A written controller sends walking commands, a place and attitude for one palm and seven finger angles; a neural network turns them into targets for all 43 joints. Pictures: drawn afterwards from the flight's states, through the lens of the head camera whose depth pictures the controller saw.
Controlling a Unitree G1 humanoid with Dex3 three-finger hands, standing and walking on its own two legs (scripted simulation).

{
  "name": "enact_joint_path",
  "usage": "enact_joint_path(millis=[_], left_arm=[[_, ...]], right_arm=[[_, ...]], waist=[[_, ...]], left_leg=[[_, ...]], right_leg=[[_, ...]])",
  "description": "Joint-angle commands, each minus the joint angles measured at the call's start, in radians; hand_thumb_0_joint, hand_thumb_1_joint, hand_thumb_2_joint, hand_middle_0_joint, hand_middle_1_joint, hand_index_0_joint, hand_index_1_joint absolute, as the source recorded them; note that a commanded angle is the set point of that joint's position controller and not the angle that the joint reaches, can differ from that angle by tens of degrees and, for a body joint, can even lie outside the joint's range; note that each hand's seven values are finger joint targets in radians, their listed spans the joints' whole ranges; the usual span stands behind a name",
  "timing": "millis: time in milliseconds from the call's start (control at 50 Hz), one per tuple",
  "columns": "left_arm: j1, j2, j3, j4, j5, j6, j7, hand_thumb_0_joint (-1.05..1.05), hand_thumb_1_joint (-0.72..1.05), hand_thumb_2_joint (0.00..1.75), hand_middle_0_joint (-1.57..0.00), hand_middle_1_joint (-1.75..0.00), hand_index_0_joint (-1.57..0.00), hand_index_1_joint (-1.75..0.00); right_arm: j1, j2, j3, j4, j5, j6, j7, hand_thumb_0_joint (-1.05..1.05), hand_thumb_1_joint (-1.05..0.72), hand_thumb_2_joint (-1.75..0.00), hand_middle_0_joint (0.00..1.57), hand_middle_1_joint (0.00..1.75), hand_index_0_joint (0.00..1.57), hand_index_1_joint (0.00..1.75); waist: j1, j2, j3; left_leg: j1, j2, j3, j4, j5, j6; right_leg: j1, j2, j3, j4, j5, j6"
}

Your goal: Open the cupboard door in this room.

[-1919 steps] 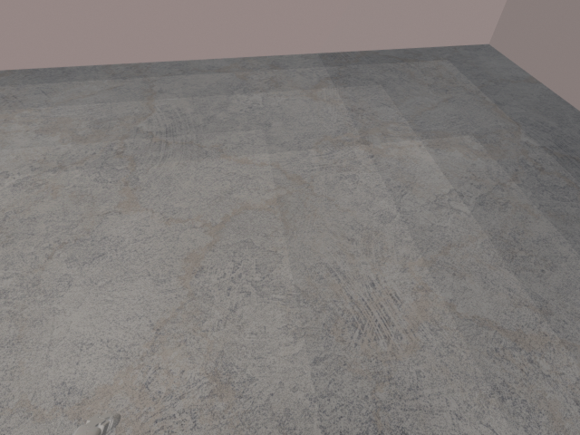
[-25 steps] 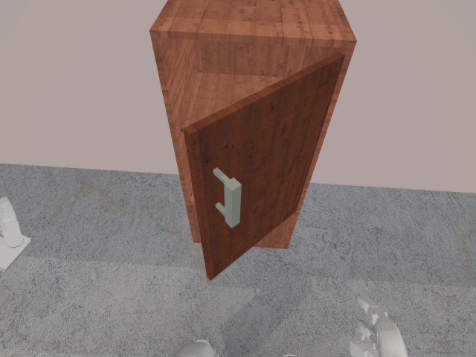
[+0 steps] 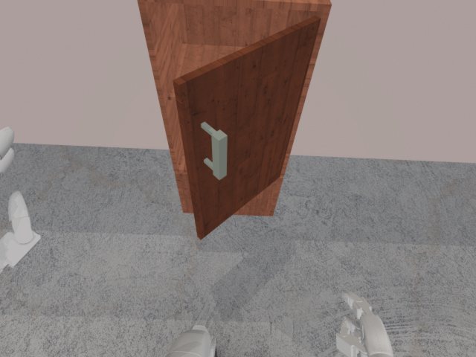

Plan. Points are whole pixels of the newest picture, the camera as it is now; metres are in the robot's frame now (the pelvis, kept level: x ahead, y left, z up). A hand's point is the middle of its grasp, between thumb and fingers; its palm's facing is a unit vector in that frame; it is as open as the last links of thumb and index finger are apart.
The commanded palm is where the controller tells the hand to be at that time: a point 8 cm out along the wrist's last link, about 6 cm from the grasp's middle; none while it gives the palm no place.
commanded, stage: stop stepping back and stand still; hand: left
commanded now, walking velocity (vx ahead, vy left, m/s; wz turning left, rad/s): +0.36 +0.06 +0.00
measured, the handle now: (213, 151) +0.50 +0.11 +0.01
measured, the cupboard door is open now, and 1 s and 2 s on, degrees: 45 45 45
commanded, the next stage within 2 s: let the arm hang, fingers relaxed in 0.58 s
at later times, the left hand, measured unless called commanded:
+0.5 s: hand (14, 294) +0.14 +0.24 +0.18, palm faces +0.46 -0.76 -0.46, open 7.4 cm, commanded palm +0.09 +0.27 +0.19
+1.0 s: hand out of the picture -0.02 +0.18 -0.15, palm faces +0.07 -0.98 -0.18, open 7.2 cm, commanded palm none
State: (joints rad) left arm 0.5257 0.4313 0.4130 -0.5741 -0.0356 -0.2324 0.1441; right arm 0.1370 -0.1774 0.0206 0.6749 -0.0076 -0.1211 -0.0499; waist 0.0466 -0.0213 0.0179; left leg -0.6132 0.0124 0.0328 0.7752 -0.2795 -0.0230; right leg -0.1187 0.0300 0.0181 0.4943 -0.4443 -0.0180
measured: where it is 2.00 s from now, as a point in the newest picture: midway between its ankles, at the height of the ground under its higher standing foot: outside the picture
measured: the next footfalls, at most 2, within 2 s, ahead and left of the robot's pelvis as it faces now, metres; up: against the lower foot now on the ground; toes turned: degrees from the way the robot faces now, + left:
left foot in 0.06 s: +0.08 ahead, +0.09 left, +0.00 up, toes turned +2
right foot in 0.30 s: +0.01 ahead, -0.11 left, +0.00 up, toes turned -1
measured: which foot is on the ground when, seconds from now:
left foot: up 0.00-0.04, down 0.06-0.32, up 0.34-0.60, down 0.62-1.00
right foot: down 0.00-0.08, up 0.10-0.28, down 0.30-1.00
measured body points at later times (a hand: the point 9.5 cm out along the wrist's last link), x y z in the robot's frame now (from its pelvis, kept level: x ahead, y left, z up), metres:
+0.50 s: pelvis -0.05 -0.03 +0.02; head -0.06 -0.03 +0.47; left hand +0.11 +0.27 +0.21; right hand +0.08 -0.28 -0.08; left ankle -0.05 +0.12 -0.67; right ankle -0.03 -0.10 -0.73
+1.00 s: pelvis -0.08 +0.00 +0.01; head -0.06 +0.00 +0.46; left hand -0.02 +0.23 -0.14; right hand +0.04 -0.24 -0.13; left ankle -0.08 +0.13 -0.73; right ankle -0.03 -0.11 -0.73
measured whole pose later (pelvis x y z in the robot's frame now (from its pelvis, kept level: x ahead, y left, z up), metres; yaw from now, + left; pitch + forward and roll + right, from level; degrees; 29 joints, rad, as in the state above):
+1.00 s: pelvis -0.08 +0.00 +0.01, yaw +4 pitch -1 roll +1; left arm 0.26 0.17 0.00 0.85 0.01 0.05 0.00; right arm 0.17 -0.23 0.01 0.90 -0.02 0.02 0.01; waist -0.01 -0.02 0.06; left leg -0.24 0.00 0.02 0.54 -0.28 -0.01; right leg -0.31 -0.04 -0.07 0.58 -0.25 -0.02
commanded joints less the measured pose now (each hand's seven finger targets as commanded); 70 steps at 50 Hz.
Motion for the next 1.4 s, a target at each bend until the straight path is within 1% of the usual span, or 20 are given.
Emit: enact_joint_path(millis=[0, 20, 40, 60, 80, 120, 240, 260, 280, 300, 340, 420, 540, 640, 660, 700, 740, 840, 980, 1380], left_arm=[[0.026, 0.218, 0.205, -0.129, -0.014, -0.003, 0.033, 0.00, 0.90, 0.90, -0.20, -0.30, -0.20, -0.30], [0.046, 0.182, 0.182, -0.123, -0.021, 0.004, 0.029, 0.00, 0.90, 0.90, -0.20, -0.30, -0.20, -0.30], [0.042, 0.183, 0.174, -0.161, -0.025, 0.003, 0.028, 0.00, 0.90, 0.90, -0.20, -0.30, -0.20, -0.30], [0.015, 0.185, 0.156, -0.182, -0.022, 0.001, 0.028, 0.00, 0.90, 0.90, -0.20, -0.30, -0.20, -0.30], [-0.039, 0.172, 0.135, -0.177, -0.022, -0.010, 0.025, 0.00, 0.90, 0.90, -0.20, -0.30, -0.20, -0.30], [0.004, 0.185, 0.151, -0.108, -0.019, 0.000, 0.030, 0.00, 0.90, 0.90, -0.20, -0.30, -0.20, -0.30], [0.100, 0.174, 0.152, -0.130, 0.009, -0.001, 0.038, 0.00, 0.90, 0.90, -0.20, -0.30, -0.20, -0.30], [0.093, 0.168, 0.144, -0.119, 0.016, 0.000, 0.036, 0.00, 0.90, 0.90, -0.20, -0.30, -0.20, -0.30], [0.077, 0.186, 0.147, -0.116, 0.022, 0.000, 0.033, 0.00, 0.90, 0.90, -0.20, -0.30, -0.20, -0.30], [0.019, 0.220, 0.163, -0.145, 0.020, -0.002, 0.031, 0.00, 0.90, 0.90, -0.20, -0.30, -0.20, -0.30], [-0.122, 0.214, 0.156, -0.152, 0.016, -0.034, 0.022, 0.00, 0.90, 0.90, -0.20, -0.30, -0.20, -0.30], [-0.115, 0.169, 0.113, 0.009, 0.028, -0.041, 0.015, 0.00, 0.90, 0.90, -0.20, -0.30, -0.20, -0.30], [-0.052, 0.151, 0.109, -0.043, 0.024, -0.040, 0.042, 0.00, 0.90, 0.90, -0.20, -0.30, -0.20, -0.30], [0.008, 0.172, 0.142, -0.083, 0.012, -0.043, 0.037, 0.00, 0.90, 0.90, -0.20, -0.30, -0.20, -0.30], [-0.096, -0.003, -0.292, 0.660, 0.095, 0.134, -0.117, 0.00, 0.90, 0.90, -0.20, -0.30, -0.20, -0.30], [-0.079, -0.069, -0.289, 0.687, 0.070, 0.219, -0.143, 0.00, 0.90, 0.90, -0.20, -0.30, -0.20, -0.30], [-0.158, -0.087, -0.311, 0.778, 0.068, 0.228, -0.140, 0.00, 0.90, 0.90, -0.20, -0.30, -0.20, -0.30], [-0.268, 0.014, -0.323, 1.082, 0.071, 0.213, -0.140, 0.00, 0.90, 0.90, -0.20, -0.30, -0.20, -0.30], [-0.298, -0.063, -0.375, 1.404, 0.052, 0.231, -0.128, 0.00, 0.90, 0.90, -0.20, -0.30, -0.20, -0.30], [-0.306, -0.057, -0.358, 1.677, 0.049, 0.222, -0.124, 0.00, 0.90, 0.90, -0.20, -0.30, -0.20, -0.30]], right_arm=[[-0.067, -0.125, -0.038, -0.196, 0.013, -0.054, -0.045, 0.00, -0.90, -0.90, 0.20, 0.30, 0.20, 0.30], [-0.039, -0.129, -0.035, -0.185, 0.018, -0.052, -0.050, 0.00, -0.90, -0.90, 0.20, 0.30, 0.20, 0.30], [-0.023, -0.157, -0.043, -0.190, 0.015, -0.058, -0.046, 0.00, -0.90, -0.90, 0.20, 0.30, 0.20, 0.30], [0.009, -0.161, -0.050, -0.189, 0.013, -0.066, -0.033, 0.00, -0.90, -0.90, 0.20, 0.30, 0.20, 0.30], [0.029, -0.165, -0.055, -0.181, 0.018, -0.079, -0.020, 0.00, -0.90, -0.90, 0.20, 0.30, 0.20, 0.30], [0.000, -0.156, -0.049, -0.171, -0.003, -0.092, -0.024, 0.00, -0.90, -0.90, 0.20, 0.30, 0.20, 0.30], [-0.038, -0.158, -0.056, -0.217, 0.000, -0.053, -0.028, 0.00, -0.90, -0.90, 0.20, 0.30, 0.20, 0.30], [-0.038, -0.157, -0.063, -0.221, -0.002, -0.042, -0.029, 0.00, -0.90, -0.90, 0.20, 0.30, 0.20, 0.30], [-0.038, -0.146, -0.072, -0.227, -0.003, -0.028, -0.028, 0.00, -0.90, -0.90, 0.20, 0.30, 0.20, 0.30], [-0.037, -0.157, -0.081, -0.220, -0.004, -0.020, -0.027, 0.00, -0.90, -0.90, 0.20, 0.30, 0.20, 0.30], [0.002, -0.168, -0.079, -0.162, -0.015, -0.040, -0.025, 0.00, -0.90, -0.90, 0.20, 0.30, 0.20, 0.30], [0.017, -0.144, -0.066, -0.157, -0.007, -0.048, -0.043, 0.00, -0.90, -0.90, 0.20, 0.30, 0.20, 0.30], [0.033, -0.141, -0.062, -0.166, -0.012, -0.086, -0.046, 0.00, -0.90, -0.90, 0.20, 0.30, 0.20, 0.30], [0.023, -0.173, -0.078, -0.195, 0.008, -0.072, -0.027, 0.00, -0.90, -0.90, 0.20, 0.30, 0.20, 0.30], [-0.015, -0.359, -0.126, 0.025, 0.004, -0.067, 0.057, 0.00, -0.90, -0.90, 0.20, 0.30, 0.20, 0.30], [0.043, -0.281, -0.112, -0.017, 0.007, 0.017, 0.053, 0.00, -0.90, -0.90, 0.20, 0.30, 0.20, 0.30], [0.024, -0.256, -0.086, -0.005, -0.009, 0.040, 0.053, 0.00, -0.90, -0.90, 0.20, 0.30, 0.20, 0.30], [0.039, -0.233, -0.073, 0.063, -0.015, 0.084, 0.048, 0.00, -0.90, -0.90, 0.20, 0.30, 0.20, 0.30], [0.016, -0.162, -0.036, 0.205, -0.021, 0.121, 0.041, 0.00, -0.90, -0.90, 0.20, 0.30, 0.20, 0.30], [0.177, -0.160, -0.058, 0.398, -0.020, 0.118, 0.027, 0.00, -0.90, -0.90, 0.20, 0.30, 0.20, 0.30]], waist=[[-0.057, -0.128, -0.204], [-0.078, 0.010, -0.228], [-0.070, 0.181, -0.264], [-0.065, 0.280, -0.259], [-0.058, 0.225, -0.198], [-0.058, 0.148, -0.114], [-0.044, 0.265, -0.050], [-0.041, 0.193, -0.021], [-0.039, -0.023, -0.005], [-0.032, -0.245, 0.013], [-0.073, -0.125, 0.006], [-0.072, -0.042, -0.007], [-0.040, -0.067, -0.073], [-0.040, 0.068, -0.147], [-0.082, 0.127, -0.048], [-0.041, 0.144, -0.092], [-0.038, 0.082, -0.089], [-0.054, -0.237, -0.147], [-0.044, 0.175, -0.017], [-0.044, 0.009, 0.045]], left_leg=[[0.304, -0.052, 0.055, -0.173, 0.119, 0.041], [0.465, -0.041, 0.043, -0.298, 0.356, 0.062], [0.630, 0.074, -0.082, -0.303, 0.647, 0.101], [0.688, 0.197, -0.232, -0.347, 0.805, 0.150], [0.616, 0.239, -0.299, -0.421, 0.644, 0.161], [0.475, 0.268, -0.376, -0.517, 0.343, 0.161], [-0.011, 0.126, -0.116, -0.582, -0.435, 0.085], [-0.048, 0.076, -0.069, -0.457, -0.421, 0.065], [-0.030, -0.009, -0.013, -0.141, -0.328, 0.040], [0.014, -0.050, -0.018, 0.250, -0.223, 0.021], [0.034, 0.004, -0.077, 0.451, -0.068, 0.012], [0.187, 0.038, 0.010, 0.156, 0.008, 0.025], [0.358, -0.008, 0.061, -0.350, -0.024, 0.061], [0.435, 0.124, -0.061, -0.338, 0.421, 0.069], [0.317, 0.104, -0.048, -0.218, 0.649, 0.073], [0.347, 0.130, -0.068, -0.268, 0.734, 0.072], [0.253, 0.179, -0.161, -0.321, 0.534, 0.119], [0.341, 0.018, -0.052, -0.215, 0.176, 0.052], [0.335, 0.067, -0.103, -0.410, 0.065, 0.050], [0.326, 0.077, -0.113, -0.483, -0.039, 0.064]], right_leg=[[0.028, -0.205, 0.010, 0.079, 1.034, -0.045], [-0.033, -0.160, -0.024, 0.167, 0.941, 0.002], [-0.158, -0.084, -0.054, 0.268, 0.647, 0.042], [-0.275, -0.031, -0.036, 0.365, 0.092, 0.043], [-0.281, -0.018, 0.007, 0.405, -0.133, 0.029], [-0.277, -0.036, -0.001, 0.353, -0.115, 0.034], [0.151, -0.006, -0.137, 0.093, 0.021, -0.001], [0.138, -0.036, -0.084, 0.001, -0.028, -0.023], [0.004, -0.167, 0.153, -0.195, -0.233, -0.088], [-0.246, -0.426, 0.546, -0.411, -0.448, -0.187], [-0.316, -0.396, 0.433, -0.386, -0.306, -0.154], [-0.316, -0.276, 0.152, -0.319, -0.154, -0.093], [-0.074, -0.240, 0.135, -0.202, 0.104, -0.054], [-0.012, -0.100, 0.024, 0.011, 0.524, 0.017], [-0.123, -0.159, -0.052, 0.172, 0.718, 0.001], [-0.134, -0.096, -0.037, 0.174, 0.449, -0.016], [-0.140, -0.075, -0.049, 0.197, 0.200, -0.006], [-0.070, -0.219, 0.098, -0.023, 0.518, -0.064], [-0.085, -0.132, 0.036, -0.097, 0.219, -0.015], [-0.082, -0.140, 0.010, -0.173, 0.117, -0.030]])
